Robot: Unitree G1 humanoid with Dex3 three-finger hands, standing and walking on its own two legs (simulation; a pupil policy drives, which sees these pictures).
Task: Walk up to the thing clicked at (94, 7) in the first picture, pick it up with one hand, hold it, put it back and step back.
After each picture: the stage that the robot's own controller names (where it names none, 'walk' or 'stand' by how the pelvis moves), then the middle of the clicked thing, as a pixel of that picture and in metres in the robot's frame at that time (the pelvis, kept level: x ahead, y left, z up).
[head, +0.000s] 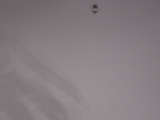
stand; (95, 8) +2.22 -0.18 -0.72
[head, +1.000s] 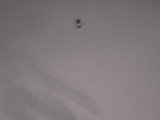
walk; (78, 23) +2.08 +0.19 -0.70
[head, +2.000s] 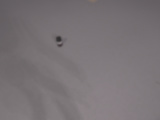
walk; (59, 41) +1.45 +0.40 -0.72
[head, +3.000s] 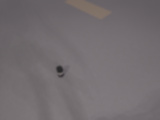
walk; (60, 71) +1.01 +0.31 -0.72
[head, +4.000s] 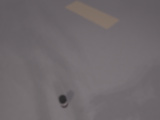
walk; (63, 101) +0.65 +0.24 -0.72
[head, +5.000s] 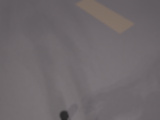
stand; (64, 117) +0.46 +0.21 -0.71
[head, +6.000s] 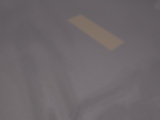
stand; out of the picture +0.41 +0.16 -0.72
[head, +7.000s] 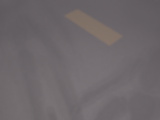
stand; out of the picture +0.38 +0.18 -0.72
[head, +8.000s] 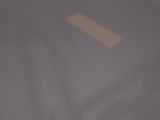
stand; out of the picture +0.40 +0.19 -0.72
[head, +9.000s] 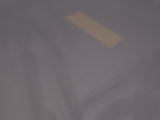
stand; out of the picture +0.38 +0.19 -0.73
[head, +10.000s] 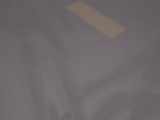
go down; out of the picture +0.39 +0.18 -0.72
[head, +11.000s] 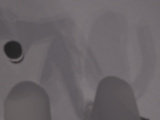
go down; (14, 53) +0.47 +0.22 -0.29
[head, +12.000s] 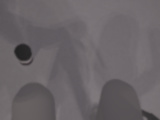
close in; (24, 55) +0.47 +0.21 -0.30
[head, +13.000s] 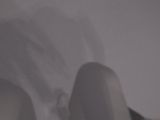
close in; out of the picture +0.46 +0.25 -0.23
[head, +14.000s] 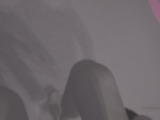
close; out of the picture +0.45 +0.27 -0.23
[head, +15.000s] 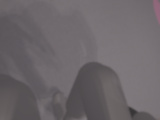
lift; out of the picture +0.40 +0.23 -0.23
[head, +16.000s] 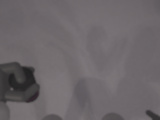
lift; (25, 86) +0.33 +0.18 -0.01
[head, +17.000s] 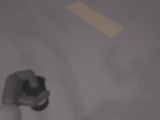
hold; (36, 94) +0.32 +0.16 +0.01
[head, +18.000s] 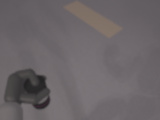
hold; (38, 93) +0.33 +0.16 +0.00
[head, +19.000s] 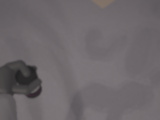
crouch; (29, 83) +0.37 +0.18 -0.06
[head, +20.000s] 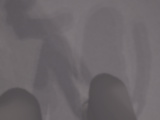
lower; out of the picture +0.51 +0.26 -0.09
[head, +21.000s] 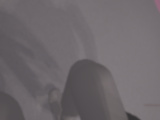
lower; out of the picture +0.45 +0.28 -0.23
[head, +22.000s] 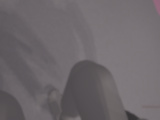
lower; out of the picture +0.45 +0.28 -0.24
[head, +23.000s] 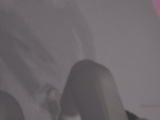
lower; out of the picture +0.45 +0.28 -0.24
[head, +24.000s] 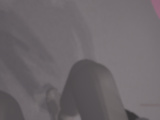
lower; out of the picture +0.45 +0.28 -0.24
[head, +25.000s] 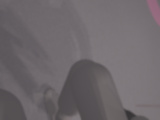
open; out of the picture +0.45 +0.26 -0.24
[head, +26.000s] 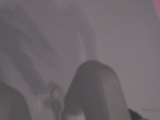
stand; out of the picture +0.45 +0.26 -0.24
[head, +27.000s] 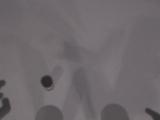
walk; (47, 83) +0.45 +0.18 -0.48
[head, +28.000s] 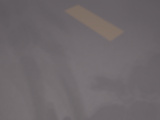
stand; out of the picture +0.40 +0.17 -0.66
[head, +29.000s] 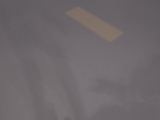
stand; out of the picture +0.41 +0.17 -0.67
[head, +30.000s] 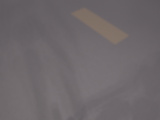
stand; out of the picture +0.40 +0.16 -0.71
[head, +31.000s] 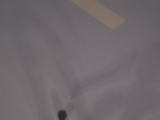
walk; (62, 116) +0.44 +0.12 -0.70
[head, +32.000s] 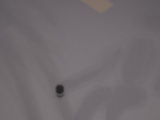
walk; (59, 91) +0.59 +0.13 -0.71
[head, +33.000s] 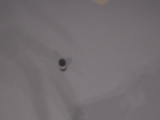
walk; (62, 65) +0.91 +0.26 -0.69
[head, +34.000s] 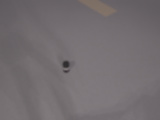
stand; (66, 66) +1.02 +0.16 -0.71
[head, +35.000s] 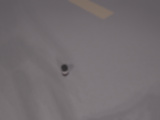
stand; (64, 70) +1.02 +0.19 -0.73
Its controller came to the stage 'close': yes
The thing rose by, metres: 0.70
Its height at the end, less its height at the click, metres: +0.00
